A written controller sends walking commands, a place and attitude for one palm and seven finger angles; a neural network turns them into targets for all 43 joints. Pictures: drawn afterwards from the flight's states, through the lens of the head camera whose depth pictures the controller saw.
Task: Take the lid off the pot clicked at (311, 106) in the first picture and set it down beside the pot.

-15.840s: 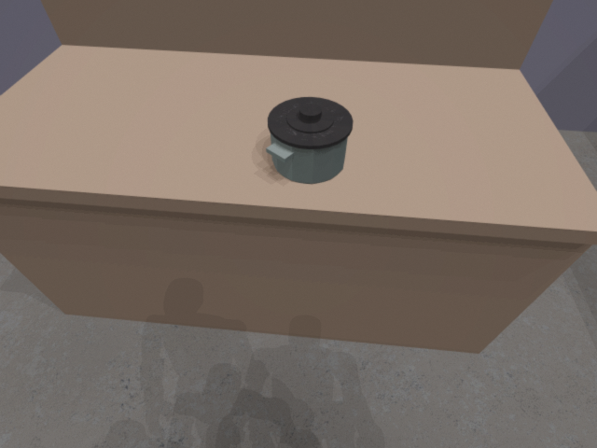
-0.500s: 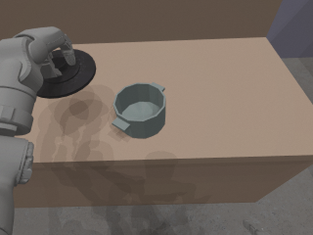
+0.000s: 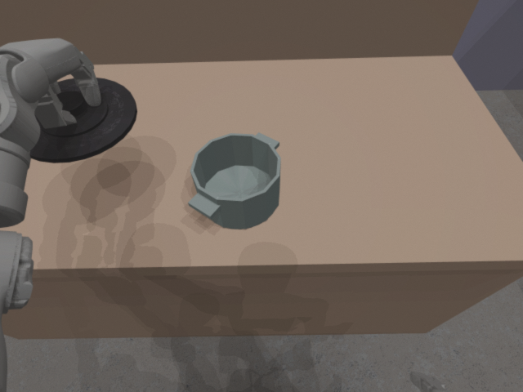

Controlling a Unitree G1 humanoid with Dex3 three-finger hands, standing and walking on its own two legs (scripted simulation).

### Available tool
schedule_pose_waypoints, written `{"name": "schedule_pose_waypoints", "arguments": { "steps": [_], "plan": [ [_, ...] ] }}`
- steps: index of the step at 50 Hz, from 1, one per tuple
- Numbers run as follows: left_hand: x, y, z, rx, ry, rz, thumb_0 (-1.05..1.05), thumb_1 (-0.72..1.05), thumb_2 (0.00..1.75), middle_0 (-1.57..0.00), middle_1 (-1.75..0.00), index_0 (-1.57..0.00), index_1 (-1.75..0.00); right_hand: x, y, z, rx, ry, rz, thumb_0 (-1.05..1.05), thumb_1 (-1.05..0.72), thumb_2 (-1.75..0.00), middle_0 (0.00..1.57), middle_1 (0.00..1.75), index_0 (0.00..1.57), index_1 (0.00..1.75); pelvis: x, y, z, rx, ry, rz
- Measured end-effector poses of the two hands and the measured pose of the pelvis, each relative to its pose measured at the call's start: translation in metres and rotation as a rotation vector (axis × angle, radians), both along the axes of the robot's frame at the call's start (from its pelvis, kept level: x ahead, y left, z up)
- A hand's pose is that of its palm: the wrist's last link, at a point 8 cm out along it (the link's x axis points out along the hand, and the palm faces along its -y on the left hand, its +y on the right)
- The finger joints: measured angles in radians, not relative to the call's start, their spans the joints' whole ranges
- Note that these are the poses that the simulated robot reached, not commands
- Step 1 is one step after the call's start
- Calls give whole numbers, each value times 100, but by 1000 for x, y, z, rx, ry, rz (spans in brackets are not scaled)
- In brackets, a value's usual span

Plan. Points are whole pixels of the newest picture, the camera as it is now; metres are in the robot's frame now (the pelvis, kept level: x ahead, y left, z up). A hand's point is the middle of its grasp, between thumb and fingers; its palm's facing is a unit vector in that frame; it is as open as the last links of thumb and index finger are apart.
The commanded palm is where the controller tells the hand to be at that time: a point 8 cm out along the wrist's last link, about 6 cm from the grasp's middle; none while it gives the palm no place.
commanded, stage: lower the lid onto the table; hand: left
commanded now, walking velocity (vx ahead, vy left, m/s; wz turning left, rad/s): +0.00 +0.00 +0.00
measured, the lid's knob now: (68, 104) +0.49 +0.28 +0.18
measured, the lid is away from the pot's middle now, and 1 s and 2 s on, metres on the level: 0.23 0.23 0.22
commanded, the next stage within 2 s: none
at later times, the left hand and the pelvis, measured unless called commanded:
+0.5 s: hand (79, 116) +0.47 +0.26 +0.17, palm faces -0.34 -0.04 -0.94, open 7.1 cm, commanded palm +0.47 +0.27 +0.25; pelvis +0.00 +0.00 +0.00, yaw +0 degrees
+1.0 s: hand (86, 135) +0.46 +0.26 +0.14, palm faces -0.37 -0.03 -0.93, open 7.1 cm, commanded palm +0.46 +0.27 +0.21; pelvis +0.01 +0.00 +0.00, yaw -1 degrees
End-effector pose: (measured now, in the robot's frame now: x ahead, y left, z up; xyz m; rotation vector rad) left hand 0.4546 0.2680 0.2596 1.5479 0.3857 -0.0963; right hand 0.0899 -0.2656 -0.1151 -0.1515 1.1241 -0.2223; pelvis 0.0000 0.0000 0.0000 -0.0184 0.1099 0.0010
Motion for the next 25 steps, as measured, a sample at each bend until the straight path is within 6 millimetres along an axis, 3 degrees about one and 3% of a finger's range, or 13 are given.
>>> {"name": "schedule_pose_waypoints", "arguments": {
  "steps": [12,25],
  "plan": [
    [4,-1,-10,-13,27,-4,4,23,87,-60,-88,-73,-95,7,4,1,-1,-13,11,1,-90,-90,20,30,20,30,1,1,0,-2,4,3],
    [13,-8,-30,-27,42,-45,5,23,87,-60,-88,-73,-95,-12,2,-2,-9,31,-18,1,-90,-90,20,30,20,30,4,3,-1,-3,15,-5]
  ]
}}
